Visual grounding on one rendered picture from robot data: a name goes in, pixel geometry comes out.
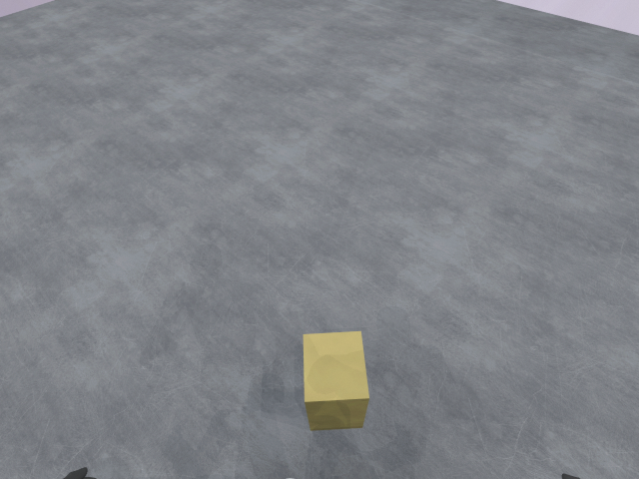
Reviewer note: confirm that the carton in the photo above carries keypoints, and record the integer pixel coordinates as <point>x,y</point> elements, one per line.
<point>336,391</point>

